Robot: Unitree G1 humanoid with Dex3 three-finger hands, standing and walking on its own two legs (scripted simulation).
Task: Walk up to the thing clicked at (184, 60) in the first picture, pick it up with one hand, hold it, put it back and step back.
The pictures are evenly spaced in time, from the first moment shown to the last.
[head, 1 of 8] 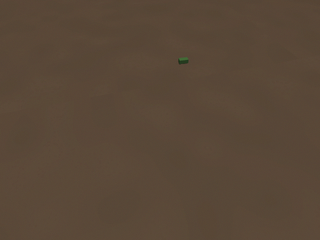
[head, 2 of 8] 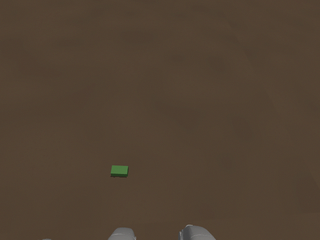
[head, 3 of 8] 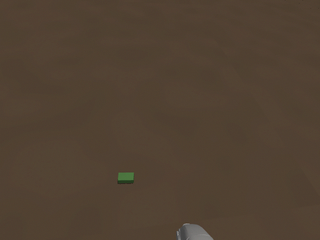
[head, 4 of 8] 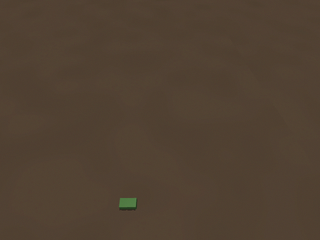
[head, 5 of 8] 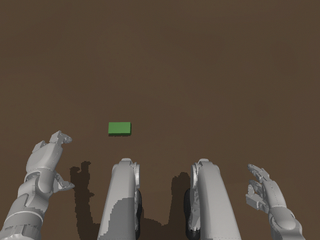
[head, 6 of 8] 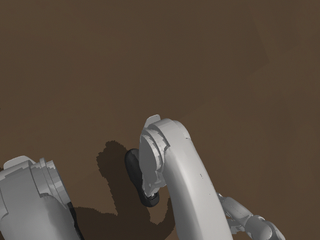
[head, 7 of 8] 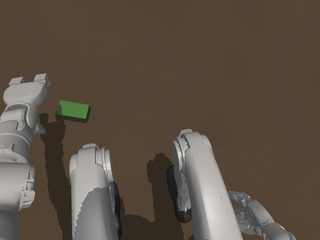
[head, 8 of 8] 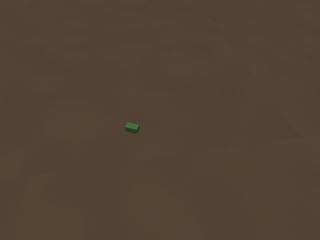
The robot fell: no
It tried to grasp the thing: yes
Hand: left
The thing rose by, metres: 0.68
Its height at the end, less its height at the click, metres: +0.00
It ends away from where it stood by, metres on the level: 0.01
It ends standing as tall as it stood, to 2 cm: yes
